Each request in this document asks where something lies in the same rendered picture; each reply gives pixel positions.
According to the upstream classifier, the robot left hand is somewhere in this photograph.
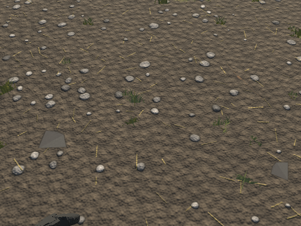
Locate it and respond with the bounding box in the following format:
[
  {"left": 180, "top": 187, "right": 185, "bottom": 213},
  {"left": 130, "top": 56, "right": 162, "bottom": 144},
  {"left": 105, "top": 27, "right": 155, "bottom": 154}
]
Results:
[{"left": 35, "top": 213, "right": 80, "bottom": 226}]

